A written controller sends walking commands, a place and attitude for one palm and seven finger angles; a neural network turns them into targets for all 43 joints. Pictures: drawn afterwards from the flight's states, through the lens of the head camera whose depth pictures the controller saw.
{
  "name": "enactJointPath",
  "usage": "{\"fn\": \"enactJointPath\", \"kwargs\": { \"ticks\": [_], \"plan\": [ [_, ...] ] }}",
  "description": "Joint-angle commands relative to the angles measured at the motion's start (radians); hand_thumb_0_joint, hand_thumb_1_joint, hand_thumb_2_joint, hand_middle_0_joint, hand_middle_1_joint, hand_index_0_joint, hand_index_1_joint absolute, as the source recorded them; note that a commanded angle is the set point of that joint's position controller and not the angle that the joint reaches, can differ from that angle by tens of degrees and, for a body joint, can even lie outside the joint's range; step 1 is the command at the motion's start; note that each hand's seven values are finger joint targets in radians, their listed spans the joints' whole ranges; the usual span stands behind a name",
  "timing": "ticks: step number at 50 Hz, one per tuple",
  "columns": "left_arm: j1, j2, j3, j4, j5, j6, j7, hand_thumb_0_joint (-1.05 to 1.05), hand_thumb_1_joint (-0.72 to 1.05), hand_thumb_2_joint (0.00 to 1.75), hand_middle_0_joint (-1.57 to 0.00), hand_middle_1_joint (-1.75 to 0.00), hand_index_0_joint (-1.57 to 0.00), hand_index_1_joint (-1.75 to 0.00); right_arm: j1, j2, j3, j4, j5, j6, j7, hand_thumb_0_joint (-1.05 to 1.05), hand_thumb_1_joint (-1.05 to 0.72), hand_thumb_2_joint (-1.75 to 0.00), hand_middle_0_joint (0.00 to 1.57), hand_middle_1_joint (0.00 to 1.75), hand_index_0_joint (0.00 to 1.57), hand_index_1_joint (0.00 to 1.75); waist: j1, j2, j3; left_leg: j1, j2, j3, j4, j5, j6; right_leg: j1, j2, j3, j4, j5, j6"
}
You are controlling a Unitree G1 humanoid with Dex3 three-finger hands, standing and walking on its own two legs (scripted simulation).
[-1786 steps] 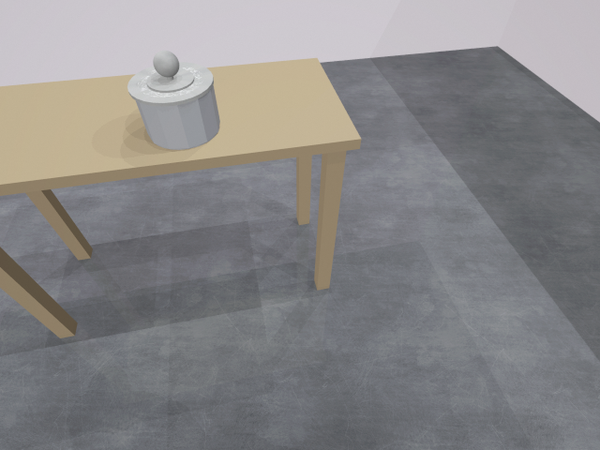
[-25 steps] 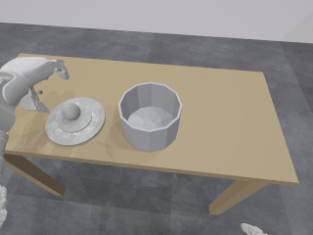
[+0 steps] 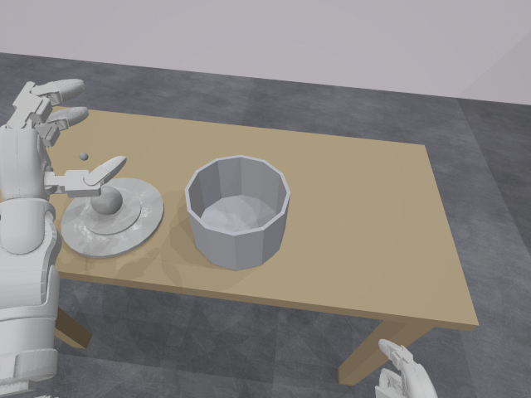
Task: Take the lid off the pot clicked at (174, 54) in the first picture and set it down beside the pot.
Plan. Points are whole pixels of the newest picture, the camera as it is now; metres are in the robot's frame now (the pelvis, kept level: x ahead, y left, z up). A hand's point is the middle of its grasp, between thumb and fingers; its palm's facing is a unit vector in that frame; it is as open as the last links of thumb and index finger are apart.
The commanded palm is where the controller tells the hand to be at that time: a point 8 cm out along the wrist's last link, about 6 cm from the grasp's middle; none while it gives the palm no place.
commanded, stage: draw the hand back to the body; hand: left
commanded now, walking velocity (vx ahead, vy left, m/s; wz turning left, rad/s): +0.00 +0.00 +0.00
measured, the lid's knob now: (106, 200) +0.43 +0.32 +0.00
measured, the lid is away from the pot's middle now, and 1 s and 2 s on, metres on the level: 0.24 0.24 0.24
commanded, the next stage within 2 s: step back with the hand held close in 1.46 s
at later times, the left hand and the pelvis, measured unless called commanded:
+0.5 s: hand (93, 200) +0.29 +0.23 +0.18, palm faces +0.46 -0.83 -0.31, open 8.5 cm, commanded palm +0.24 +0.26 +0.19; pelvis +0.01 -0.05 +0.00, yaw +0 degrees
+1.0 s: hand (82, 265) +0.22 +0.21 +0.17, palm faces +0.41 -0.85 -0.33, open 7.5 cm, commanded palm +0.16 +0.25 +0.18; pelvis +0.00 -0.04 +0.00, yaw +0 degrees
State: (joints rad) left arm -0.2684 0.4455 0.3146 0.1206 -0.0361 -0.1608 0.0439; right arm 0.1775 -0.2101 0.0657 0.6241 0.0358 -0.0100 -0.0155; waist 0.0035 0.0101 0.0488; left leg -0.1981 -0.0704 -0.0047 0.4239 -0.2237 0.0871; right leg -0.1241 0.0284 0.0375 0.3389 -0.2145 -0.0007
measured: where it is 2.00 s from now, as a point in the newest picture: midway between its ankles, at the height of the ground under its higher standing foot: outside the picture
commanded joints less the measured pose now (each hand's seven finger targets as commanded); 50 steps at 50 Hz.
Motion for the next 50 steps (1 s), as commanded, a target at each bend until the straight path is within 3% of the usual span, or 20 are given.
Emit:
{"fn": "enactJointPath", "kwargs": {
  "ticks": [1, 4, 6, 8, 10, 12, 15, 17, 18, 22, 26, 27, 29, 30, 32, 36, 39, 43, 47, 50],
  "plan": [
    [-0.217, 0.238, 0.106, -0.299, -0.028, -0.041, 0.031, 0.0, 0.2, 0.79, -0.34, -0.65, -0.34, -0.65, -0.051, -0.176, -0.08, -0.119, 0.009, -0.041, -0.007, 0.0, -0.9, -0.9, 0.2, 0.3, 0.2, 0.3, 0.007, 0.14, -0.307, 0.271, 0.139, -0.093, -0.016, 0.403, -0.09, -0.059, 0.004, -0.061, 0.007, 0.229, -0.046],
    [-0.145, 0.26, 0.14, -0.319, -0.033, -0.025, 0.041, 0.0, 0.28, 0.8, -0.32, -0.61, -0.32, -0.61, -0.052, -0.18, -0.085, -0.109, 0.008, -0.041, -0.006, 0.0, -0.9, -0.9, 0.2, 0.3, 0.2, 0.3, 0.01, 0.122, -0.291, 0.26, 0.133, -0.077, 0.006, 0.462, -0.083, -0.046, 0.004, -0.056, 0.01, 0.265, -0.044],
    [-0.095, 0.27, 0.164, -0.3, -0.041, -0.012, 0.044, 0.0, 0.32, 0.81, -0.31, -0.59, -0.31, -0.59, -0.055, -0.184, -0.09, -0.106, 0.012, -0.033, -0.008, 0.0, -0.9, -0.9, 0.2, 0.3, 0.2, 0.3, 0.015, 0.044, -0.289, 0.22, 0.122, -0.05, 0.017, 0.441, -0.056, -0.011, 0.001, -0.049, 0.013, 0.32, -0.04],
    [-0.079, 0.251, 0.148, -0.361, -0.045, -0.013, 0.043, 0.0, 0.37, 0.82, -0.3, -0.56, -0.3, -0.56, -0.072, -0.179, -0.088, -0.112, 0.016, -0.035, -0.01, 0.0, -0.9, -0.9, 0.2, 0.3, 0.2, 0.3, 0.016, 0.066, -0.312, 0.235, 0.113, -0.039, 0.027, 0.448, -0.045, 0.002, -0.004, -0.042, 0.017, 0.349, -0.037],
    [-0.02, 0.254, 0.162, -0.33, -0.048, 0.0, 0.048, 0.0, 0.42, 0.82, -0.3, -0.54, -0.3, -0.54, -0.079, -0.182, -0.091, -0.101, 0.014, -0.033, -0.015, 0.0, -0.9, -0.9, 0.2, 0.3, 0.2, 0.3, 0.018, 0.068, -0.289, 0.219, 0.105, -0.02, 0.037, 0.426, -0.034, -0.001, -0.008, -0.03, 0.017, 0.376, -0.034],
    [-0.014, 0.251, 0.161, -0.344, -0.052, 0.003, 0.049, 0.0, 0.47, 0.83, -0.29, -0.52, -0.29, -0.52, -0.09, -0.179, -0.091, -0.103, 0.018, -0.032, -0.017, 0.0, -0.9, -0.9, 0.2, 0.3, 0.2, 0.3, 0.018, 0.03, -0.268, 0.193, 0.098, -0.012, 0.036, 0.374, -0.028, 0.007, -0.01, -0.026, 0.017, 0.388, -0.03],
    [0.005, 0.262, 0.174, -0.36, -0.056, 0.002, 0.053, 0.0, 0.54, 0.84, -0.27, -0.48, -0.27, -0.48, -0.107, -0.177, -0.089, -0.102, 0.02, -0.036, -0.025, 0.0, -0.9, -0.9, 0.2, 0.3, 0.2, 0.3, 0.02, 0.047, -0.247, 0.18, 0.088, 0.0, 0.034, 0.308, -0.022, 0.003, -0.015, -0.015, 0.011, 0.373, -0.027],
    [0.051, 0.261, 0.186, -0.39, -0.061, -0.002, 0.054, 0.0, 0.59, 0.85, -0.26, -0.46, -0.26, -0.46, -0.118, -0.17, -0.086, -0.107, 0.019, -0.043, -0.027, 0.0, -0.9, -0.9, 0.2, 0.3, 0.2, 0.3, 0.029, 0.046, -0.27, 0.18, 0.084, 0.002, 0.037, 0.303, -0.021, 0.026, -0.019, -0.01, 0.015, 0.391, -0.023],
    [0.055, 0.251, 0.177, -0.419, -0.061, -0.004, 0.054, 0.0, 0.61, 0.85, -0.26, -0.44, -0.26, -0.44, -0.124, -0.167, -0.085, -0.11, 0.02, -0.048, -0.027, 0.0, -0.9, -0.9, 0.2, 0.3, 0.2, 0.3, 0.03, 0.079, -0.272, 0.189, 0.084, 0.005, 0.04, 0.311, -0.021, 0.027, -0.024, -0.003, 0.016, 0.408, -0.023],
    [0.148, 0.24, 0.2, -0.378, -0.071, 0.005, 0.053, 0.0, 0.71, 0.87, -0.24, -0.4, -0.24, -0.4, -0.134, -0.165, -0.087, -0.106, 0.016, -0.046, -0.031, 0.0, -0.9, -0.9, 0.2, 0.3, 0.2, 0.3, 0.032, -0.013, -0.214, 0.144, 0.085, 0.014, 0.044, 0.249, -0.02, 0.013, -0.032, 0.011, 0.009, 0.42, -0.008],
    [0.177, 0.227, 0.192, -0.475, -0.071, -0.011, 0.053, 0.0, 0.8, 0.88, -0.22, -0.35, -0.22, -0.35, -0.147, -0.153, -0.083, -0.117, 0.016, -0.057, -0.034, 0.0, -0.9, -0.9, 0.2, 0.3, 0.2, 0.3, 0.035, 0.078, -0.238, 0.176, 0.082, 0.017, 0.044, 0.244, -0.021, 0.009, -0.032, 0.012, 0.004, 0.379, -0.011],
    [0.2, 0.223, 0.192, -0.474, -0.07, -0.01, 0.055, 0.0, 0.83, 0.89, -0.21, -0.34, -0.21, -0.34, -0.151, -0.151, -0.082, -0.115, 0.013, -0.06, -0.035, 0.0, -0.9, -0.9, 0.2, 0.3, 0.2, 0.3, 0.039, 0.079, -0.226, 0.172, 0.082, 0.019, 0.045, 0.244, -0.02, 0.003, -0.033, 0.014, 0.003, 0.381, -0.011],
    [0.219, 0.221, 0.198, -0.482, -0.073, -0.012, 0.057, 0.0, 0.88, 0.9, -0.2, -0.31, -0.2, -0.31, -0.153, -0.152, -0.083, -0.114, 0.011, -0.062, -0.037, 0.0, -0.9, -0.9, 0.2, 0.3, 0.2, 0.3, 0.035, 0.021, -0.209, 0.16, 0.081, 0.016, 0.043, 0.223, -0.019, 0.001, -0.031, 0.017, -0.005, 0.362, -0.007],
    [0.241, 0.207, 0.191, -0.434, -0.074, -0.006, 0.056, 0.0, 0.9, 0.9, -0.2, -0.3, -0.2, -0.3, -0.155, -0.154, -0.084, -0.108, 0.01, -0.059, -0.041, 0.0, -0.9, -0.9, 0.2, 0.3, 0.2, 0.3, 0.032, 0.011, -0.169, 0.148, 0.083, 0.021, 0.044, 0.203, -0.018, -0.027, -0.033, 0.023, -0.013, 0.349, -0.005],
    [0.249, 0.207, 0.19, -0.467, -0.077, -0.01, 0.055, 0.0, 0.9, 0.9, -0.2, -0.3, -0.2, -0.3, -0.161, -0.153, -0.084, -0.115, 0.01, -0.062, -0.044, 0.0, -0.9, -0.9, 0.2, 0.3, 0.2, 0.3, 0.036, -0.003, -0.188, 0.153, 0.083, 0.018, 0.043, 0.184, -0.017, -0.021, -0.035, 0.026, -0.019, 0.312, -0.003],
    [0.303, 0.181, 0.169, -0.548, -0.077, -0.026, 0.057, 0.0, 0.9, 0.9, -0.2, -0.3, -0.2, -0.3, -0.169, -0.142, -0.079, -0.124, 0.007, -0.08, -0.047, 0.0, -0.9, -0.9, 0.2, 0.3, 0.2, 0.3, 0.039, 0.072, -0.183, 0.18, 0.084, 0.013, 0.031, 0.171, -0.021, -0.035, -0.03, 0.019, -0.03, 0.242, -0.015],
    [0.337, 0.175, 0.172, -0.547, -0.079, -0.028, 0.057, 0.0, 0.9, 0.9, -0.2, -0.3, -0.2, -0.3, -0.171, -0.141, -0.081, -0.123, 0.004, -0.084, -0.051, 0.0, -0.9, -0.9, 0.2, 0.3, 0.2, 0.3, 0.037, 0.015, -0.149, 0.168, 0.083, 0.012, 0.024, 0.141, -0.019, -0.056, -0.026, 0.014, -0.047, 0.192, -0.014],
    [0.397, 0.149, 0.143, -0.627, -0.077, -0.041, 0.054, 0.0, 0.9, 0.9, -0.2, -0.3, -0.2, -0.3, -0.178, -0.135, -0.075, -0.133, 0.002, -0.095, -0.052, 0.0, -0.9, -0.9, 0.2, 0.3, 0.2, 0.3, 0.045, 0.088, -0.161, 0.185, 0.085, 0.004, 0.013, 0.141, -0.024, -0.05, -0.025, 0.006, -0.045, 0.171, -0.024],
    [0.48, 0.138, 0.146, -0.609, -0.078, -0.035, 0.055, 0.0, 0.9, 0.9, -0.2, -0.3, -0.2, -0.3, -0.169, -0.138, -0.076, -0.129, -0.005, -0.095, -0.054, 0.0, -0.9, -0.9, 0.2, 0.3, 0.2, 0.3, 0.046, 0.008, -0.118, 0.164, 0.09, -0.004, 0.001, 0.124, -0.024, -0.066, -0.017, -0.009, -0.053, 0.142, -0.024],
    [0.524, 0.123, 0.13, -0.675, -0.071, -0.04, 0.055, 0.0, 0.9, 0.9, -0.2, -0.3, -0.2, -0.3, -0.169, -0.133, -0.074, -0.134, -0.009, -0.1, -0.051, 0.0, -0.9, -0.9, 0.2, 0.3, 0.2, 0.3, 0.048, 0.07, -0.136, 0.178, 0.089, -0.007, -0.003, 0.14, -0.026, -0.06, -0.017, -0.011, -0.047, 0.151, -0.028]
  ]
}}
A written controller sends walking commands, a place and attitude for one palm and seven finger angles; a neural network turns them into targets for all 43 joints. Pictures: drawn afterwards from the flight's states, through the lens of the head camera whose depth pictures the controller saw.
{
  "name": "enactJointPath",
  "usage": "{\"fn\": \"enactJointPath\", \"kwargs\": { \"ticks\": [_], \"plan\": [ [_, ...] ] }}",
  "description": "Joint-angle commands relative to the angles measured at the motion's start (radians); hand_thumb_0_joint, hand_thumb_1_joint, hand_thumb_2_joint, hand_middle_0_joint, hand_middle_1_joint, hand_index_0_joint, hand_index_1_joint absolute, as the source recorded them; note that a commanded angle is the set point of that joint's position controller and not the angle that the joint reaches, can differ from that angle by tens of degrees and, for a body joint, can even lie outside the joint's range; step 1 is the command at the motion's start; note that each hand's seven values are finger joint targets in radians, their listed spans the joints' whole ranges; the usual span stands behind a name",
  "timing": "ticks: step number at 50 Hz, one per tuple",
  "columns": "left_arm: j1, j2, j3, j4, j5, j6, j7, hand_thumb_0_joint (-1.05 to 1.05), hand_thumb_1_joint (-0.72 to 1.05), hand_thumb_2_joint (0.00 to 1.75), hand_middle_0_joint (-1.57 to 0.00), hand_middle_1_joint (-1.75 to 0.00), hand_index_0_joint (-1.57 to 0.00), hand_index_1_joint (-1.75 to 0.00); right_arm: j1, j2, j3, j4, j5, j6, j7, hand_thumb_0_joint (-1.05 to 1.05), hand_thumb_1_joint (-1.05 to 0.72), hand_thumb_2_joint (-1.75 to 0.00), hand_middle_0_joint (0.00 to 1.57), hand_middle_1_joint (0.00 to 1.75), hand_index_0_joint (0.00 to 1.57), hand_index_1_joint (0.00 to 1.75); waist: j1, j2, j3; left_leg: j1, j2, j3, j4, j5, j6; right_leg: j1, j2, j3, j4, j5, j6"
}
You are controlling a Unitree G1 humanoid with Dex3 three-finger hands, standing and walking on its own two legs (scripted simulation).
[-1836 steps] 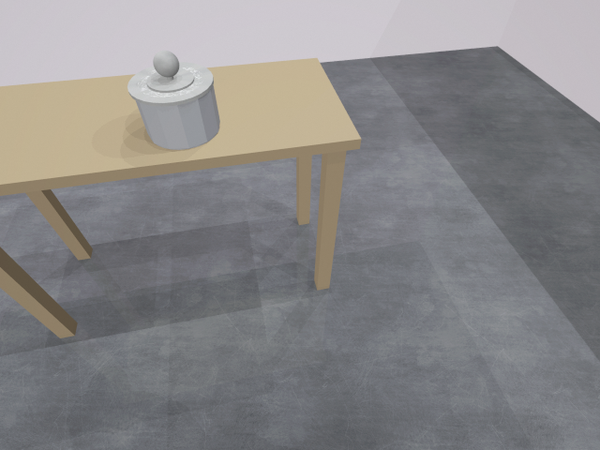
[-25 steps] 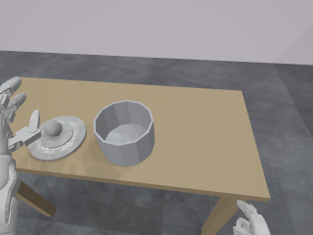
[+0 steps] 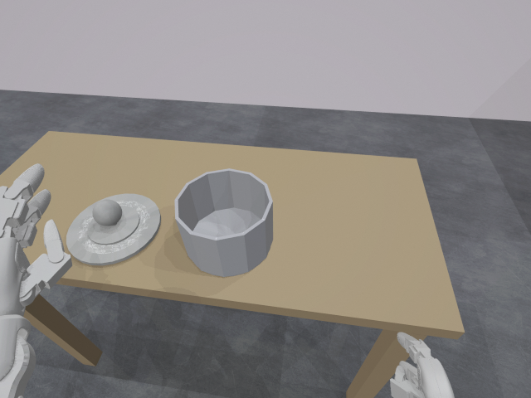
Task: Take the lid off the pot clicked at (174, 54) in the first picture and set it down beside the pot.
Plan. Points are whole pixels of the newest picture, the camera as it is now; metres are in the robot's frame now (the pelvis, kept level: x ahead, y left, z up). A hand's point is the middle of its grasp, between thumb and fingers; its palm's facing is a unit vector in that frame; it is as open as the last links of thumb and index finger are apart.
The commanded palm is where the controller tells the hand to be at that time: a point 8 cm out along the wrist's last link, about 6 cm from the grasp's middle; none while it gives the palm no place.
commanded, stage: draw the hand back to the body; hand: left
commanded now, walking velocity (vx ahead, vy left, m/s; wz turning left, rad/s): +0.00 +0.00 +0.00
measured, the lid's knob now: (107, 212) +0.43 +0.37 +0.00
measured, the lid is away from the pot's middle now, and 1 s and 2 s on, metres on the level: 0.24 0.24 0.24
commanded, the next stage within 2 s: step back with the hand held close in 0.46 s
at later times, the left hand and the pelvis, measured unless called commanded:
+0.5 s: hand (31, 297) +0.17 +0.28 +0.16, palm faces +0.39 -0.85 -0.36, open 7.4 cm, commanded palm +0.13 +0.32 +0.17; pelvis +0.00 +0.04 +0.00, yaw +1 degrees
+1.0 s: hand (36, 306) +0.17 +0.28 +0.14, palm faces +0.24 -0.83 -0.51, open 7.4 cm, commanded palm +0.11 +0.33 +0.17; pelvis -0.02 +0.05 -0.01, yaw -1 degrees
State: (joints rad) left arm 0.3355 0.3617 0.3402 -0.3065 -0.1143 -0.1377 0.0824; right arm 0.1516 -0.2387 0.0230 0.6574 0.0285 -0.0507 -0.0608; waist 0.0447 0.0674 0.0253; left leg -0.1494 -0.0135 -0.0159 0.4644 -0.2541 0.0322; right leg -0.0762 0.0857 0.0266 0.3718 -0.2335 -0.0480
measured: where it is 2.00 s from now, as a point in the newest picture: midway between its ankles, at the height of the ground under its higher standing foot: outside the picture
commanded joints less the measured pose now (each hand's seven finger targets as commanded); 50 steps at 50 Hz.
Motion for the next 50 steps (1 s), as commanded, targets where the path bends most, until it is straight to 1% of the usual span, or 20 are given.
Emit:
{"fn": "enactJointPath", "kwargs": {
  "ticks": [1, 8, 12, 15, 18, 20, 26, 28, 29, 30, 31, 33, 34, 36, 39, 40, 43, 44, 47, 50],
  "plan": [
    [-0.062, 0.198, 0.094, -0.282, 0.008, -0.064, 0.017, 0.0, 0.9, 0.9, -0.2, -0.3, -0.2, -0.3, -0.141, -0.101, -0.029, -0.172, 0.0, -0.061, -0.003, 0.0, -0.9, -0.9, 0.2, 0.3, 0.2, 0.3, 0.007, 0.024, -0.113, 0.129, 0.035, -0.001, -0.048, 0.179, 0.025, -0.1, -0.075, -0.001, -0.076, 0.174, 0.017],
    [0.06, 0.166, 0.078, -0.311, 0.013, -0.045, 0.018, 0.0, 0.9, 0.9, -0.2, -0.3, -0.2, -0.3, -0.141, -0.098, -0.03, -0.174, -0.006, -0.053, 0.0, 0.0, -0.9, -0.9, 0.2, 0.3, 0.2, 0.3, 0.01, -0.034, -0.079, 0.108, 0.043, -0.016, -0.063, 0.171, 0.021, -0.106, -0.069, -0.017, -0.075, 0.146, 0.016],
    [0.095, 0.165, 0.064, -0.406, 0.027, -0.049, 0.025, 0.0, 0.9, 0.9, -0.2, -0.3, -0.2, -0.3, -0.138, -0.096, -0.025, -0.182, -0.011, -0.063, 0.003, 0.0, -0.9, -0.9, 0.2, 0.3, 0.2, 0.3, 0.013, 0.035, -0.084, 0.107, 0.048, -0.034, -0.071, 0.164, 0.013, -0.107, -0.067, -0.023, -0.067, 0.126, 0.009],
    [0.167, 0.151, 0.064, -0.395, 0.03, -0.037, 0.027, 0.0, 0.9, 0.9, -0.2, -0.3, -0.2, -0.3, -0.134, -0.094, -0.027, -0.18, -0.013, -0.056, 0.006, 0.0, -0.9, -0.9, 0.2, 0.3, 0.2, 0.3, 0.015, -0.001, -0.081, 0.089, 0.052, -0.038, -0.075, 0.176, 0.009, -0.101, -0.063, -0.031, -0.059, 0.13, 0.008],
    [0.118, 0.157, 0.061, -0.407, 0.029, -0.033, 0.03, 0.0, 0.9, 0.9, -0.2, -0.3, -0.2, -0.3, -0.136, -0.097, -0.026, -0.184, -0.011, -0.053, 0.002, 0.0, -0.9, -0.9, 0.2, 0.3, 0.2, 0.3, 0.008, -0.015, -0.056, 0.078, 0.055, -0.053, -0.086, 0.118, 0.008, -0.115, -0.062, -0.03, -0.06, 0.09, 0.009],
    [0.121, 0.159, 0.06, -0.422, 0.036, -0.035, 0.035, 0.0, 0.9, 0.9, -0.2, -0.3, -0.2, -0.3, -0.134, -0.095, -0.022, -0.184, -0.015, -0.058, 0.001, 0.0, -0.9, -0.9, 0.2, 0.3, 0.2, 0.3, 0.01, 0.03, -0.071, 0.082, 0.054, -0.058, -0.087, 0.108, 0.006, -0.116, -0.061, -0.028, -0.056, 0.083, 0.009],
    [0.143, 0.145, 0.046, -0.437, 0.04, -0.023, 0.035, 0.0, 0.9, 0.9, -0.2, -0.3, -0.2, -0.3, -0.12, -0.1, -0.023, -0.185, -0.014, -0.059, 0.013, 0.0, -0.9, -0.9, 0.2, 0.3, 0.2, 0.3, 0.01, 0.01, -0.074, 0.082, 0.071, -0.083, -0.092, 0.185, -0.012, -0.108, -0.058, -0.04, -0.031, 0.113, 0.007],
    [0.142, 0.147, 0.049, -0.441, 0.041, -0.021, 0.036, 0.0, 0.9, 0.9, -0.2, -0.3, -0.2, -0.3, -0.118, -0.101, -0.022, -0.188, -0.015, -0.055, 0.014, 0.0, -0.9, -0.9, 0.2, 0.3, 0.2, 0.3, 0.012, 0.033, -0.072, 0.076, 0.072, -0.086, -0.099, 0.171, -0.018, -0.105, -0.058, -0.041, -0.029, 0.106, 0.006],
    [-0.04, 0.314, 0.246, -0.514, 0.025, -0.084, 0.05, 0.0, 0.9, 0.9, -0.2, -0.3, -0.2, -0.3, -0.111, -0.112, -0.006, -0.268, -0.007, -0.034, 0.007, 0.0, -0.9, -0.9, 0.2, 0.3, 0.2, 0.3, 0.009, 0.112, 0.011, -0.015, 0.084, -0.099, -0.121, 0.028, 0.026, -0.118, -0.081, 0.058, -0.023, 0.129, 0.009],
    [-0.053, 0.308, 0.234, -0.548, 0.037, -0.108, 0.046, 0.0, 0.9, 0.9, -0.2, -0.3, -0.2, -0.3, -0.109, -0.085, -0.007, -0.249, -0.011, -0.034, -0.003, 0.0, -0.9, -0.9, 0.2, 0.3, 0.2, 0.3, 0.013, 0.061, -0.03, -0.046, 0.074, -0.102, -0.106, -0.001, 0.038, -0.098, -0.101, 0.083, -0.026, 0.168, 0.005],
    [0.07, 0.249, 0.203, -0.437, 0.032, -0.107, 0.037, 0.0, 0.9, 0.9, -0.2, -0.3, -0.2, -0.3, -0.085, -0.095, -0.015, -0.231, -0.014, -0.029, -0.006, 0.0, -0.9, -0.9, 0.2, 0.3, 0.2, 0.3, 0.004, -0.035, -0.028, -0.02, 0.074, -0.101, -0.084, 0.037, 0.039, -0.128, -0.115, 0.091, -0.022, 0.195, 0.006],
    [0.191, 0.146, 0.103, -0.362, 0.035, -0.087, 0.009, 0.0, 0.9, 0.9, -0.2, -0.3, -0.2, -0.3, -0.071, -0.106, -0.032, -0.23, -0.013, -0.013, 0.001, 0.0, -0.9, -0.9, 0.2, 0.3, 0.2, 0.3, -0.013, -0.102, -0.058, 0.036, 0.092, -0.085, -0.049, 0.145, 0.041, -0.17, -0.14, 0.095, -0.003, 0.246, 0.02],
    [0.195, 0.129, 0.085, -0.387, 0.036, -0.087, 0.002, 0.0, 0.9, 0.9, -0.2, -0.3, -0.2, -0.3, -0.088, -0.108, -0.035, -0.243, -0.011, -0.013, 0.006, 0.0, -0.9, -0.9, 0.2, 0.3, 0.2, 0.3, -0.012, -0.05, -0.089, 0.057, 0.099, -0.08, -0.054, 0.186, 0.045, -0.174, -0.132, 0.092, 0.022, 0.254, 0.026],
    [0.236, 0.133, 0.078, -0.389, 0.043, -0.079, 0.0, 0.0, 0.9, 0.9, -0.2, -0.3, -0.2, -0.3, -0.072, -0.115, -0.046, -0.25, -0.008, 0.0, 0.006, 0.0, -0.9, -0.9, 0.2, 0.3, 0.2, 0.3, -0.01, -0.016, -0.111, 0.037, 0.13, -0.094, -0.068, 0.235, 0.048, -0.175, -0.127, 0.061, 0.067, 0.215, 0.04],
    [0.273, 0.199, 0.137, -0.484, 0.05, -0.079, 0.013, 0.0, 0.9, 0.9, -0.2, -0.3, -0.2, -0.3, -0.079, -0.114, -0.056, -0.273, -0.014, 0.014, 0.005, 0.0, -0.9, -0.9, 0.2, 0.3, 0.2, 0.3, -0.003, 0.018, -0.163, 0.023, 0.158, -0.115, -0.072, 0.337, 0.06, -0.179, -0.113, 0.045, 0.134, 0.129, 0.048],
    [0.306, 0.195, 0.142, -0.481, 0.05, -0.076, 0.017, 0.0, 0.9, 0.9, -0.2, -0.3, -0.2, -0.3, -0.067, -0.107, -0.059, -0.274, -0.015, 0.023, 0.005, 0.0, -0.9, -0.9, 0.2, 0.3, 0.2, 0.3, -0.004, -0.007, -0.17, 0.011, 0.167, -0.124, -0.063, 0.371, 0.063, -0.186, -0.113, 0.035, 0.149, 0.087, 0.05],
    [0.321, 0.219, 0.16, -0.555, 0.052, -0.072, 0.03, 0.0, 0.9, 0.9, -0.2, -0.3, -0.2, -0.3, -0.053, -0.105, -0.068, -0.292, -0.013, 0.031, 0.005, 0.0, -0.9, -0.9, 0.2, 0.3, 0.2, 0.3, -0.01, 0.038, -0.165, -0.028, 0.194, -0.14, -0.051, 0.432, 0.064, -0.203, -0.114, 0.028, 0.182, -0.003, 0.052],
    [0.314, 0.25, 0.185, -0.589, 0.051, -0.071, 0.039, 0.0, 0.9, 0.9, -0.2, -0.3, -0.2, -0.3, -0.059, -0.111, -0.067, -0.297, -0.014, 0.029, 0.004, 0.0, -0.9, -0.9, 0.2, 0.3, 0.2, 0.3, -0.009, 0.06, -0.172, -0.041, 0.197, -0.147, -0.049, 0.43, 0.065, -0.198, -0.111, 0.036, 0.188, -0.02, 0.052],
    [0.345, 0.225, 0.178, -0.565, 0.05, -0.071, 0.047, 0.0, 0.9, 0.9, -0.2, -0.3, -0.2, -0.3, -0.036, -0.101, -0.076, -0.29, -0.007, 0.028, 0.004, 0.0, -0.9, -0.9, 0.2, 0.3, 0.2, 0.3, -0.017, 0.045, -0.149, -0.092, 0.198, -0.145, -0.02, 0.365, 0.063, -0.193, -0.125, 0.035, 0.174, -0.015, 0.048],
    [0.36, 0.216, 0.181, -0.548, 0.05, -0.079, 0.052, 0.0, 0.9, 0.9, -0.2, -0.3, -0.2, -0.3, -0.014, -0.105, -0.086, -0.283, 0.0, 0.026, 0.003, 0.0, -0.9, -0.9, 0.2, 0.3, 0.2, 0.3, -0.029, -0.014, -0.156, -0.119, 0.176, -0.142, 0.015, 0.244, 0.056, -0.198, -0.143, 0.054, 0.162, 0.019, 0.035]
  ]
}}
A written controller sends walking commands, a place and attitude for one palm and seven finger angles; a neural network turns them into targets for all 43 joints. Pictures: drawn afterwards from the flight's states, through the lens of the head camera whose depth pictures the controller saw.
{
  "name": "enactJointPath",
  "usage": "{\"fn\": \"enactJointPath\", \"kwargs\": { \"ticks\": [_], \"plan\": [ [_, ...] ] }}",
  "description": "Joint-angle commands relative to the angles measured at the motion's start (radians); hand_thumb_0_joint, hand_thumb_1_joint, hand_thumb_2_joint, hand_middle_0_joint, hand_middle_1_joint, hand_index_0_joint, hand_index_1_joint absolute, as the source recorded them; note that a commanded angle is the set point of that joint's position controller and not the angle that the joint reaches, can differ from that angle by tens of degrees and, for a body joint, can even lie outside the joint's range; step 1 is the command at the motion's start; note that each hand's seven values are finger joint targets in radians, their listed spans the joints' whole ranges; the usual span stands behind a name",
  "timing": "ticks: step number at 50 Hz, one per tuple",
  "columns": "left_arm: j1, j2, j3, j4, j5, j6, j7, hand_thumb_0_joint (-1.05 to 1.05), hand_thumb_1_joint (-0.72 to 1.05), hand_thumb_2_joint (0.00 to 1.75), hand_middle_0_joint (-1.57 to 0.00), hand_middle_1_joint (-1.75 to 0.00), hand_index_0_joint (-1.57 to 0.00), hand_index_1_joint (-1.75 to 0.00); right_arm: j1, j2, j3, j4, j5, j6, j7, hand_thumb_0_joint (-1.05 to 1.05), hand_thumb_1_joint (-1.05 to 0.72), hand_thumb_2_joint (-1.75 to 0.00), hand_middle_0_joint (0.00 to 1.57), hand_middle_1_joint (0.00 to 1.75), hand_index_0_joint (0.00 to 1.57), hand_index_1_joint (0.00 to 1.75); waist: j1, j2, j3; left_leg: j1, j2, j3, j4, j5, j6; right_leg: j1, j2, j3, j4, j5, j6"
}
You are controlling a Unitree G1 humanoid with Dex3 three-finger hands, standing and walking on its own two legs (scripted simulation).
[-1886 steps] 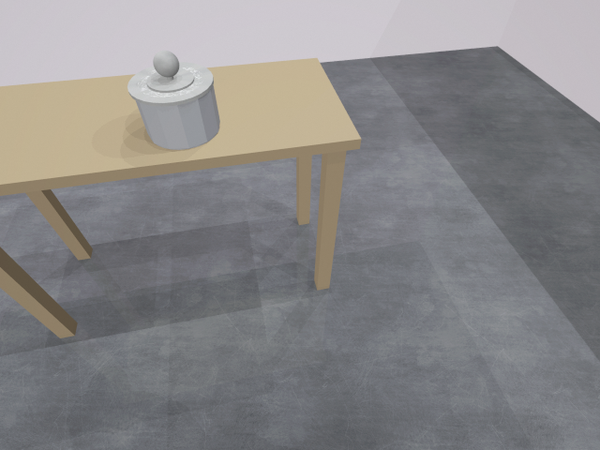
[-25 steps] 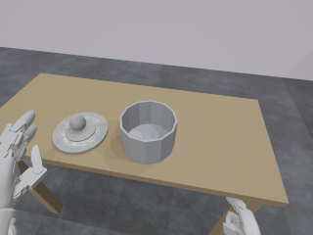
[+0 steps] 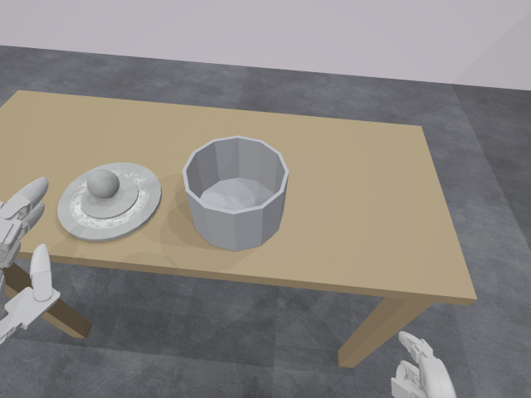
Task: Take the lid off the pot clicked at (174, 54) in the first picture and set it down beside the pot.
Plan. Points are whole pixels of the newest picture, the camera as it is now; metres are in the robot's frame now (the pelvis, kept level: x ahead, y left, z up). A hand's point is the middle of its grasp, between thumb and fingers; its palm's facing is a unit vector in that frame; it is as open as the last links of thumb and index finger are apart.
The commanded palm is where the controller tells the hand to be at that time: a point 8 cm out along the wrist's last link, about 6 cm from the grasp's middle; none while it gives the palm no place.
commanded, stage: step back with the hand held close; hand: left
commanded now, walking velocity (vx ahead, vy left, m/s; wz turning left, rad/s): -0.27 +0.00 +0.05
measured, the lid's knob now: (103, 184) +0.45 +0.33 +0.02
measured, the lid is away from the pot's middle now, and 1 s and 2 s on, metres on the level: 0.24 0.24 0.24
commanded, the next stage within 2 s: stop stepping back and stand still in 0.86 s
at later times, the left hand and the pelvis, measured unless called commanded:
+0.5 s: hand (10, 325) +0.16 +0.25 +0.17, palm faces +0.30 -0.85 -0.42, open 7.4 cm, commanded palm +0.09 +0.29 +0.19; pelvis -0.06 +0.02 -0.01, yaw -4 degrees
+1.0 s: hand out of the picture +0.04 +0.26 +0.15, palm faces +0.31 -0.90 -0.30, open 7.4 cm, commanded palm -0.04 +0.31 +0.19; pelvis -0.17 +0.03 -0.03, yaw +0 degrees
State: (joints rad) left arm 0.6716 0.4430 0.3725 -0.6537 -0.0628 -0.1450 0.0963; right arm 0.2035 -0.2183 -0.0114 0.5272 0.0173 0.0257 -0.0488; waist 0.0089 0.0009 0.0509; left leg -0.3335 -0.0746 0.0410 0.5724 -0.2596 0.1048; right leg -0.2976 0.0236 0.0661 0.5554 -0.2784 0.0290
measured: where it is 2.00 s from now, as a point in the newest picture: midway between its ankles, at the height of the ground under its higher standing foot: outside the picture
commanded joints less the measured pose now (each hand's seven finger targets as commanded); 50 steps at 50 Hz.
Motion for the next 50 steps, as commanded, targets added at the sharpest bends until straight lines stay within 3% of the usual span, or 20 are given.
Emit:
{"fn": "enactJointPath", "kwargs": {
  "ticks": [1, 7, 9, 12, 16, 19, 22, 29, 32, 34, 37, 39, 42, 43, 44, 45, 47, 48, 49, 50],
  "plan": [
    [0.022, 0.131, 0.14, -0.195, -0.003, -0.072, 0.039, 0.0, 0.9, 0.9, -0.2, -0.3, -0.2, -0.3, -0.068, -0.126, -0.053, -0.155, 0.014, -0.051, -0.01, 0.0, -0.9, -0.9, 0.2, 0.3, 0.2, 0.3, 0.002, 0.039, -0.172, 0.049, 0.229, -0.197, -0.078, 0.198, -0.018, 0.013, -0.096, 0.034, -0.023, 0.094, -0.048],
    [-0.002, 0.131, 0.132, -0.194, -0.003, -0.092, 0.05, 0.0, 0.9, 0.9, -0.2, -0.3, -0.2, -0.3, -0.054, -0.113, -0.06, -0.139, 0.022, -0.045, -0.018, 0.0, -0.9, -0.9, 0.2, 0.3, 0.2, 0.3, -0.028, -0.079, -0.157, -0.002, 0.147, -0.169, 0.069, -0.093, -0.043, -0.062, -0.195, 0.155, -0.09, 0.225, -0.098],
    [-0.011, 0.152, 0.145, -0.222, -0.003, -0.1, 0.058, 0.0, 0.9, 0.9, -0.2, -0.3, -0.2, -0.3, -0.057, -0.113, -0.06, -0.138, 0.021, -0.044, -0.019, 0.0, -0.9, -0.9, 0.2, 0.3, 0.2, 0.3, -0.035, -0.063, -0.155, -0.005, 0.133, -0.17, 0.085, -0.129, -0.051, -0.088, -0.216, 0.181, -0.101, 0.209, -0.113],
    [-0.011, 0.155, 0.157, -0.232, 0.002, -0.114, 0.067, 0.0, 0.9, 0.9, -0.2, -0.3, -0.2, -0.3, -0.081, -0.106, -0.053, -0.145, 0.021, -0.046, -0.024, 0.0, -0.9, -0.9, 0.2, 0.3, 0.2, 0.3, -0.025, 0.009, -0.125, -0.044, 0.164, -0.204, -0.011, -0.151, -0.037, -0.104, -0.153, 0.093, -0.027, 0.144, -0.082],
    [-0.035, 0.148, 0.17, -0.254, 0.016, -0.121, 0.071, 0.0, 0.9, 0.9, -0.2, -0.3, -0.2, -0.3, -0.094, -0.111, -0.05, -0.153, 0.004, -0.084, -0.023, 0.0, -0.9, -0.9, 0.2, 0.3, 0.2, 0.3, -0.013, 0.227, -0.113, -0.216, 0.325, -0.345, -0.305, -0.26, 0.022, -0.017, 0.005, -0.039, 0.295, -0.179, -0.014],
    [-0.062, 0.121, 0.139, -0.257, 0.006, -0.123, 0.073, 0.0, 0.9, 0.9, -0.2, -0.3, -0.2, -0.3, -0.049, -0.102, -0.053, -0.12, -0.005, -0.123, -0.009, 0.0, -0.9, -0.9, 0.2, 0.3, 0.2, 0.3, -0.013, 0.133, -0.148, -0.044, 0.345, -0.3, -0.231, 0.103, 0.033, -0.096, -0.006, -0.02, 0.285, -0.23, -0.013],
    [-0.079, 0.104, 0.1, -0.239, 0.015, -0.119, 0.061, 0.0, 0.9, 0.9, -0.2, -0.3, -0.2, -0.3, -0.045, -0.114, -0.048, -0.107, -0.011, -0.138, 0.001, 0.0, -0.9, -0.9, 0.2, 0.3, 0.2, 0.3, -0.002, 0.108, -0.163, 0.033, 0.339, -0.27, -0.194, 0.218, 0.011, -0.055, -0.019, -0.037, 0.12, -0.144, -0.013],
    [0.002, 0.184, 0.175, -0.257, 0.001, -0.156, 0.035, 0.0, 0.9, 0.9, -0.2, -0.3, -0.2, -0.3, -0.079, -0.126, -0.038, -0.12, -0.025, -0.127, 0.014, 0.0, -0.9, -0.9, 0.2, 0.3, 0.2, 0.3, 0.01, 0.129, -0.253, 0.054, 0.293, -0.264, -0.17, 0.117, -0.015, 0.051, -0.008, -0.078, -0.053, -0.073, -0.031],
    [0.055, 0.175, 0.181, -0.272, -0.013, -0.155, 0.025, 0.0, 0.9, 0.9, -0.2, -0.3, -0.2, -0.3, -0.094, -0.126, -0.054, -0.154, -0.011, -0.107, 0.014, 0.0, -0.9, -0.9, 0.2, 0.3, 0.2, 0.3, 0.01, 0.149, -0.264, -0.032, 0.284, -0.241, -0.243, -0.172, -0.037, 0.082, 0.006, -0.108, 0.028, -0.127, -0.042],
    [0.088, 0.181, 0.199, -0.266, -0.021, -0.153, 0.032, 0.0, 0.9, 0.9, -0.2, -0.3, -0.2, -0.3, -0.101, -0.12, -0.052, -0.157, -0.013, -0.101, 0.011, 0.0, -0.9, -0.9, 0.2, 0.3, 0.2, 0.3, 0.009, 0.144, -0.251, -0.094, 0.274, -0.238, -0.262, -0.23, -0.04, 0.105, 0.01, -0.113, 0.025, -0.124, -0.046],
    [0.057, 0.184, 0.184, -0.272, -0.016, -0.155, 0.035, 0.0, 0.9, 0.9, -0.2, -0.3, -0.2, -0.3, -0.095, -0.129, -0.055, -0.153, -0.005, -0.104, 0.004, 0.0, -0.9, -0.9, 0.2, 0.3, 0.2, 0.3, 0.0, 0.146, -0.201, -0.186, 0.241, -0.188, -0.19, -0.39, -0.068, 0.112, -0.027, -0.123, 0.01, -0.099, -0.074],
    [0.034, 0.198, 0.19, -0.264, -0.01, -0.15, 0.039, 0.0, 0.9, 0.9, -0.2, -0.3, -0.2, -0.3, -0.1, -0.128, -0.054, -0.15, -0.004, -0.104, -0.001, 0.0, -0.9, -0.9, 0.2, 0.3, 0.2, 0.3, -0.007, 0.059, -0.166, -0.22, 0.186, -0.159, -0.066, -0.458, -0.072, 0.04, -0.07, -0.106, -0.046, -0.094, -0.094],
    [-0.065, 0.17, 0.122, -0.242, -0.003, -0.148, 0.042, 0.0, 0.9, 0.9, -0.2, -0.3, -0.2, -0.3, -0.055, -0.1, -0.076, -0.114, 0.01, -0.09, -0.009, 0.0, -0.9, -0.9, 0.2, 0.3, 0.2, 0.3, -0.046, -0.216, -0.157, -0.007, 0.058, -0.107, 0.562, -0.247, -0.12, -0.309, -0.378, 0.147, -0.227, -0.056, -0.213],
    [-0.123, 0.185, 0.116, -0.264, 0.01, -0.135, 0.04, 0.0, 0.9, 0.9, -0.2, -0.3, -0.2, -0.3, -0.073, -0.087, -0.072, -0.103, 0.008, -0.072, -0.007, 0.0, -0.9, -0.9, 0.2, 0.3, 0.2, 0.3, -0.051, -0.251, -0.192, 0.011, 0.069, -0.139, 0.759, -0.224, -0.119, -0.331, -0.404, 0.103, -0.176, 0.109, -0.231],
    [-0.161, 0.184, 0.122, -0.253, 0.01, -0.12, 0.038, 0.0, 0.9, 0.9, -0.2, -0.3, -0.2, -0.3, -0.092, -0.069, -0.058, -0.109, 0.007, -0.061, -0.002, 0.0, -0.9, -0.9, 0.2, 0.3, 0.2, 0.3, -0.054, -0.209, -0.186, -0.02, 0.08, -0.166, 0.798, -0.252, -0.111, -0.329, -0.388, 0.107, -0.142, 0.211, -0.222],
    [-0.169, 0.145, 0.105, -0.215, 0.007, -0.109, 0.044, 0.0, 0.9, 0.9, -0.2, -0.3, -0.2, -0.3, -0.104, -0.044, -0.048, -0.115, 0.014, -0.054, -0.008, 0.0, -0.9, -0.9, 0.2, 0.3, 0.2, 0.3, -0.048, -0.152, -0.088, -0.08, 0.106, -0.17, 0.702, -0.261, -0.108, -0.302, -0.372, 0.078, -0.121, 0.271, -0.195],
    [-0.243, 0.167, 0.108, -0.24, 0.015, -0.122, 0.059, 0.0, 0.9, 0.9, -0.2, -0.3, -0.2, -0.3, -0.13, -0.074, -0.038, -0.096, 0.014, -0.062, -0.019, 0.0, -0.9, -0.9, 0.2, 0.3, 0.2, 0.3, -0.05, -0.059, -0.021, -0.068, 0.112, -0.155, 0.42, -0.219, -0.109, -0.281, -0.312, -0.007, -0.004, 0.345, -0.137],
    [-0.461, -0.085, -0.294, 0.612, 0.108, 0.041, -0.066, 0.0, 0.9, 0.9, -0.2, -0.3, -0.2, -0.3, 0.016, -0.23, -0.099, 0.175, -0.001, -0.106, 0.053, 0.0, -0.9, -0.9, 0.2, 0.3, 0.2, 0.3, -0.184, 0.086, 0.053, -0.019, 0.146, -0.217, 0.273, -0.124, -0.097, -0.403, -0.371, 0.023, 0.192, 0.385, -0.087],
    [-0.398, 0.198, 0.154, -0.437, -0.022, -0.11, 0.024, 0.0, 0.9, 0.9, -0.2, -0.3, -0.2, -0.3, -0.17, -0.112, -0.063, -0.186, 0.038, -0.109, 0.024, 0.0, -0.9, -0.9, 0.2, 0.3, 0.2, 0.3, -0.009, 0.307, 0.01, -0.09, 0.239, -0.278, -0.065, -0.07, -0.016, -0.283, -0.143, -0.067, 0.351, 0.026, -0.062],
    [-0.308, 0.27, 0.199, -0.369, 0.035, -0.175, 0.05, 0.0, 0.9, 0.9, -0.2, -0.3, -0.2, -0.3, -0.043, -0.085, -0.064, -0.061, 0.006, -0.145, -0.005, 0.0, -0.9, -0.9, 0.2, 0.3, 0.2, 0.3, -0.058, 0.307, -0.075, -0.069, 0.254, -0.261, -0.221, 0.133, -0.007, -0.281, -0.024, -0.068, 0.529, -0.182, -0.064]
  ]
}}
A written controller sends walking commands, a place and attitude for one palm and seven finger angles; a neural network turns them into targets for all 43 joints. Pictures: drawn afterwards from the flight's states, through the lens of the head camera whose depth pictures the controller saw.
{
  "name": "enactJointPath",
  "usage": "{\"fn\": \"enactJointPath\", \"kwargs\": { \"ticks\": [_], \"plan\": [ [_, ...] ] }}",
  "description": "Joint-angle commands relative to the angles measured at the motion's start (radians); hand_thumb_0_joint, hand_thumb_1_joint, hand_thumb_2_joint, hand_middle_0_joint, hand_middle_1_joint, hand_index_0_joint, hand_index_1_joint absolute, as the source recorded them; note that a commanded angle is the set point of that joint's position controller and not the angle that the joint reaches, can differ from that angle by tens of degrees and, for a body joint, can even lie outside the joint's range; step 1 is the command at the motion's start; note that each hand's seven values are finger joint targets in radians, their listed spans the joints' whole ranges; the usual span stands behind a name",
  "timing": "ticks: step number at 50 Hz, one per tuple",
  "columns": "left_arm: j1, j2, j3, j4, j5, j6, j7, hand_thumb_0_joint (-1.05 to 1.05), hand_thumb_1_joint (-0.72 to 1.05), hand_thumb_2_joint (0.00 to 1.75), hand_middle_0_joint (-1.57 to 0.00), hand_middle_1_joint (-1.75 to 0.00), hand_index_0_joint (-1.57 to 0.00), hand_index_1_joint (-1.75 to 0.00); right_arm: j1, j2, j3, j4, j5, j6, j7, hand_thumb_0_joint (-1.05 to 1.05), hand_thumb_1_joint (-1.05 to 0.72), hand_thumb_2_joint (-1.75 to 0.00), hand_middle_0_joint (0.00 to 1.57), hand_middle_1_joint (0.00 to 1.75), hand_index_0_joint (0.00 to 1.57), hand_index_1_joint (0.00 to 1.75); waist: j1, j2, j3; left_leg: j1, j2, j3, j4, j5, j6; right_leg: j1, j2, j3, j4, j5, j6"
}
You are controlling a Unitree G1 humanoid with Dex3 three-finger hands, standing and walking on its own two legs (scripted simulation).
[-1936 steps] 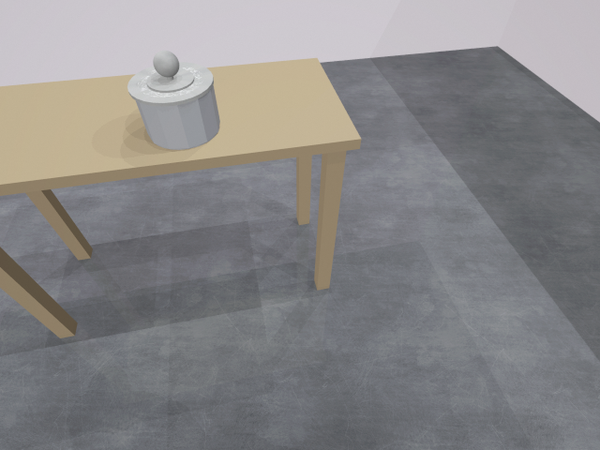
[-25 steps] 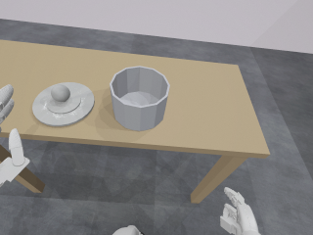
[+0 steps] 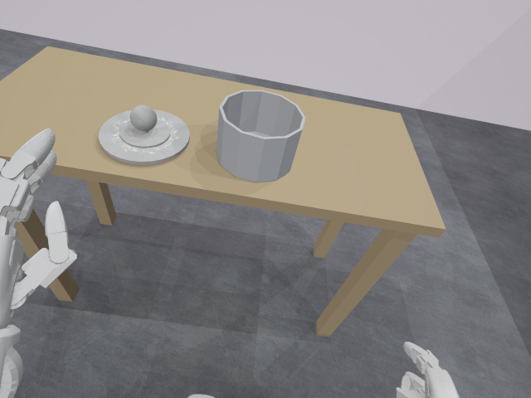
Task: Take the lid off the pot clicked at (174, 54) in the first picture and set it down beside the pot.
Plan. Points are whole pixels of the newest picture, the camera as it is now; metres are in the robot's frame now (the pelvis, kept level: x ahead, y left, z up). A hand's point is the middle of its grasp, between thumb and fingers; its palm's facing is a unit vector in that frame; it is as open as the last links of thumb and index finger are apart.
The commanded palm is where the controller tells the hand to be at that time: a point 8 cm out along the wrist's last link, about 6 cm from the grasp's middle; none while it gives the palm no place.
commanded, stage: stop stepping back and stand still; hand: left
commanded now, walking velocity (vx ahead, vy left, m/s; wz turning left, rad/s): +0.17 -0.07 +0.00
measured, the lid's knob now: (143, 118) +0.62 +0.30 +0.05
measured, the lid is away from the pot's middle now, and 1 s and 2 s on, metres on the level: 0.24 0.24 0.24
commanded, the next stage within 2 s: let the arm hang, fingers relaxed in 1.06 s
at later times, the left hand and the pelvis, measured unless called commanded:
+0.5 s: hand out of the picture +0.09 +0.30 +0.19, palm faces +0.37 -0.87 -0.33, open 7.4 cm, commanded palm +0.03 +0.33 +0.22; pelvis -0.12 +0.05 +0.01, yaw -3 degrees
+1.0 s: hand out of the picture +0.05 +0.27 -0.12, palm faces -0.09 -0.98 -0.15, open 7.4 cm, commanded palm none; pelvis -0.15 +0.11 +0.01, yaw -1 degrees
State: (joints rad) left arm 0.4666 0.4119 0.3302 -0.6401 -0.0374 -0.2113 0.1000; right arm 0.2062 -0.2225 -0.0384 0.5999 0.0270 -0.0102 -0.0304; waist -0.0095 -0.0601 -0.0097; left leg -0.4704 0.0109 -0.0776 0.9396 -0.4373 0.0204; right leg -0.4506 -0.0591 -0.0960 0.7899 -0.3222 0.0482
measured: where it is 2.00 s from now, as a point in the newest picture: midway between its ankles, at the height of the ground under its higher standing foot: outside the picture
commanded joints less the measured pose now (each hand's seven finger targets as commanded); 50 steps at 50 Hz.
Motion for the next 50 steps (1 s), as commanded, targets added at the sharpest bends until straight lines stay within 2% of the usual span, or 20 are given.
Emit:
{"fn": "enactJointPath", "kwargs": {
  "ticks": [1, 3, 9, 11, 13, 17, 19, 21, 23, 30, 33, 36, 37, 38, 39, 40, 41, 42, 44, 50],
  "plan": [
    [0.087, 0.246, 0.259, -0.301, 0.0, -0.113, 0.055, 0.0, 0.9, 0.9, -0.2, -0.3, -0.2, -0.3, -0.046, -0.065, -0.052, -0.152, 0.002, -0.128, -0.014, 0.0, -0.9, -0.9, 0.2, 0.3, 0.2, 0.3, -0.007, 0.342, -0.123, 0.098, 0.223, -0.159, -0.543, 0.562, 0.115, -0.075, 0.122, 0.088, 0.434, -0.188, -0.047],
    [0.094, 0.289, 0.283, -0.532, -0.022, -0.1, 0.049, 0.0, 0.9, 0.9, -0.2, -0.3, -0.2, -0.3, -0.101, -0.054, -0.023, -0.203, -0.029, -0.121, 0.008, 0.0, -0.9, -0.9, 0.2, 0.3, 0.2, 0.3, -0.012, 0.416, -0.166, -0.045, 0.288, -0.393, -0.515, 0.393, 0.186, -0.054, 0.055, 0.261, 0.525, -0.148, -0.024],
    [0.231, 0.18, 0.22, -0.281, -0.008, -0.044, 0.046, 0.0, 0.9, 0.9, -0.2, -0.3, -0.2, -0.3, -0.052, -0.085, 0.009, -0.216, -0.012, -0.082, 0.01, 0.0, -0.9, -0.9, 0.2, 0.3, 0.2, 0.3, 0.01, 0.166, -0.095, -0.183, 0.128, -0.088, -0.336, -0.158, 0.057, 0.297, 0.08, 0.03, -0.189, 0.037, -0.058],
    [0.097, 0.197, 0.218, -0.211, -0.016, -0.051, 0.033, 0.0, 0.9, 0.9, -0.2, -0.3, -0.2, -0.3, -0.013, -0.097, -0.004, -0.215, -0.001, -0.06, 0.0, 0.0, -0.9, -0.9, 0.2, 0.3, 0.2, 0.3, -0.017, -0.027, -0.138, -0.068, -0.022, 0.075, 0.031, -0.043, 0.013, 0.221, -0.039, 0.106, -0.333, 0.209, -0.132],
    [0.094, 0.165, 0.171, -0.18, -0.037, -0.027, 0.034, 0.0, 0.9, 0.9, -0.2, -0.3, -0.2, -0.3, -0.041, -0.094, -0.019, -0.224, 0.024, -0.039, -0.005, 0.0, -0.9, -0.9, 0.2, 0.3, 0.2, 0.3, -0.017, -0.169, -0.109, 0.072, -0.012, 0.0, 0.336, 0.017, 0.005, -0.074, -0.225, 0.381, -0.431, 0.064, -0.242],
    [0.01, 0.183, 0.161, -0.179, -0.027, -0.013, 0.043, 0.0, 0.9, 0.9, -0.2, -0.3, -0.2, -0.3, -0.074, -0.074, 0.042, -0.203, 0.02, -0.039, -0.046, 0.0, -0.9, -0.9, 0.2, 0.3, 0.2, 0.3, -0.026, 0.105, 0.031, 0.117, 0.037, 0.017, -0.27, -0.023, 0.044, -0.181, -0.068, 0.118, -0.141, -0.13, -0.139],
    [0.017, 0.205, 0.187, -0.259, -0.017, -0.047, 0.061, 0.0, 0.9, 0.9, -0.2, -0.3, -0.2, -0.3, -0.047, -0.101, 0.024, -0.227, 0.016, -0.092, -0.054, 0.0, -0.9, -0.9, 0.2, 0.3, 0.2, 0.3, -0.016, 0.436, -0.014, 0.153, 0.209, -0.248, -0.626, -0.082, 0.118, -0.193, 0.141, -0.01, 0.307, -0.21, -0.06],
    [-0.019, 0.217, 0.174, -0.325, -0.01, -0.052, 0.049, 0.0, 0.9, 0.9, -0.2, -0.3, -0.2, -0.3, -0.06, -0.078, 0.019, -0.195, -0.012, -0.126, -0.024, 0.0, -0.9, -0.9, 0.2, 0.3, 0.2, 0.3, -0.014, 0.322, -0.016, 0.025, 0.285, -0.46, -0.708, -0.131, 0.122, -0.218, 0.094, 0.176, 0.553, -0.137, -0.059],
    [0.035, 0.174, 0.13, -0.303, -0.006, -0.04, 0.046, 0.0, 0.9, 0.9, -0.2, -0.3, -0.2, -0.3, -0.055, -0.068, 0.025, -0.162, -0.003, -0.134, 0.002, 0.0, -0.9, -0.9, 0.2, 0.3, 0.2, 0.3, 0.003, 0.167, -0.006, -0.048, 0.258, -0.345, -0.707, -0.201, 0.147, -0.147, 0.075, 0.167, 0.495, -0.057, -0.054],
    [0.123, 0.152, 0.121, -0.197, -0.018, 0.018, 0.041, 0.0, 0.9, 0.9, -0.2, -0.3, -0.2, -0.3, -0.062, -0.089, 0.035, -0.189, -0.012, -0.111, -0.023, 0.0, -0.9, -0.9, 0.2, 0.3, 0.2, 0.3, 0.014, 0.249, -0.061, -0.029, 0.144, -0.069, -0.602, -0.172, -0.006, 0.307, 0.145, -0.066, -0.278, -0.122, -0.105],
    [0.044, 0.182, 0.139, -0.193, -0.02, 0.018, 0.026, 0.0, 0.9, 0.9, -0.2, -0.3, -0.2, -0.3, -0.048, -0.097, 0.011, -0.198, -0.005, -0.081, -0.038, 0.0, -0.9, -0.9, 0.2, 0.3, 0.2, 0.3, 0.003, -0.034, -0.101, -0.074, 0.015, 0.126, 0.016, -0.06, 0.006, 0.329, -0.086, 0.156, -0.458, 0.038, -0.224],
    [0.01, 0.175, 0.137, -0.205, -0.039, 0.024, 0.038, 0.0, 0.9, 0.9, -0.2, -0.3, -0.2, -0.3, -0.052, -0.108, -0.012, -0.213, 0.02, -0.06, -0.033, 0.0, -0.9, -0.9, 0.2, 0.3, 0.2, 0.3, 0.002, -0.188, -0.024, -0.142, 0.067, -0.03, 0.331, -0.059, 0.016, 0.112, -0.305, 0.452, -0.516, -0.144, -0.333],
    [0.007, 0.165, 0.134, -0.219, -0.033, 0.025, 0.039, 0.0, 0.9, 0.9, -0.2, -0.3, -0.2, -0.3, -0.065, -0.095, 0.001, -0.211, 0.016, -0.051, -0.033, 0.0, -0.9, -0.9, 0.2, 0.3, 0.2, 0.3, -0.009, -0.075, 0.027, -0.1, 0.109, -0.037, 0.256, -0.05, 0.024, 0.041, -0.299, 0.395, -0.464, -0.118, -0.327],
    [-0.193, -0.111, -0.205, 0.535, 0.124, 0.202, -0.035, 0.0, 0.9, 0.9, -0.2, -0.3, -0.2, -0.3, -0.015, -0.206, -0.055, -0.039, -0.019, -0.097, 0.042, 0.0, -0.9, -0.9, 0.2, 0.3, 0.2, 0.3, -0.141, 0.178, 0.005, -0.07, 0.15, -0.019, 0.185, -0.098, 0.013, -0.023, -0.349, 0.074, -0.265, 0.123, -0.226],
    [-0.16, -0.134, -0.228, 0.598, 0.131, 0.246, -0.071, 0.0, 0.9, 0.9, -0.2, -0.3, -0.2, -0.3, 0.1, -0.16, -0.064, -0.003, -0.044, -0.067, 0.039, 0.0, -0.9, -0.9, 0.2, 0.3, 0.2, 0.3, -0.157, 0.286, -0.016, 0.241, 0.099, -0.001, -0.083, -0.021, 0.008, -0.268, -0.193, 0.062, -0.103, -0.13, -0.166],
    [-0.189, -0.146, -0.232, 0.621, 0.13, 0.26, -0.092, 0.0, 0.9, 0.9, -0.2, -0.3, -0.2, -0.3, 0.183, -0.197, -0.062, -0.001, -0.067, -0.017, 0.034, 0.0, -0.9, -0.9, 0.2, 0.3, 0.2, 0.3, -0.162, 0.439, 0.101, 0.191, 0.19, -0.202, -0.422, -0.089, 0.055, -0.351, 0.021, -0.074, 0.198, -0.333, -0.097],
    [-0.259, -0.147, -0.238, 0.652, 0.109, 0.257, -0.101, 0.0, 0.9, 0.9, -0.2, -0.3, -0.2, -0.3, 0.215, -0.215, -0.058, 0.01, -0.074, -0.007, 0.029, 0.0, -0.9, -0.9, 0.2, 0.3, 0.2, 0.3, -0.144, 0.437, 0.162, 0.156, 0.296, -0.589, -0.632, -0.056, 0.156, -0.475, 0.105, 0.042, 0.486, -0.38, -0.052],
    [-0.293, -0.091, -0.224, 0.712, 0.074, 0.22, -0.098, 0.0, 0.9, 0.9, -0.2, -0.3, -0.2, -0.3, 0.138, -0.263, -0.069, -0.024, -0.067, -0.016, 0.018, 0.0, -0.9, -0.9, 0.2, 0.3, 0.2, 0.3, -0.108, 0.058, 0.079, 0.08, 0.369, -0.674, -0.609, 0.023, 0.252, -0.355, 0.023, 0.209, 0.574, -0.247, -0.038],
    [-0.361, -0.097, -0.235, 0.868, 0.088, 0.237, -0.095, 0.0, 0.9, 0.9, -0.2, -0.3, -0.2, -0.3, 0.117, -0.22, -0.062, -0.017, -0.079, -0.013, 0.016, 0.0, -0.9, -0.9, 0.2, 0.3, 0.2, 0.3, -0.087, -0.056, -0.023, 0.031, 0.32, -0.723, -0.668, -0.226, 0.227, -0.333, 0.04, 0.218, 0.648, -0.134, -0.031],
    [-0.32, -0.056, -0.283, 1.239, 0.078, 0.26, -0.126, 0.0, 0.9, 0.9, -0.2, -0.3, -0.2, -0.3, 0.077, -0.195, -0.057, 0.113, -0.063, -0.029, -0.004, 0.0, -0.9, -0.9, 0.2, 0.3, 0.2, 0.3, 0.002, 0.227, -0.045, 0.027, 0.207, -0.29, -0.695, -0.154, 0.152, -0.193, 0.016, 0.18, 0.42, -0.027, -0.012]
  ]
}}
